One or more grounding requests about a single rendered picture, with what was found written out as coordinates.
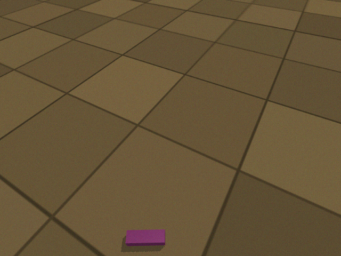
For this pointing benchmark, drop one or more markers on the carton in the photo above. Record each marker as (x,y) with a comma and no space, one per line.
(145,237)

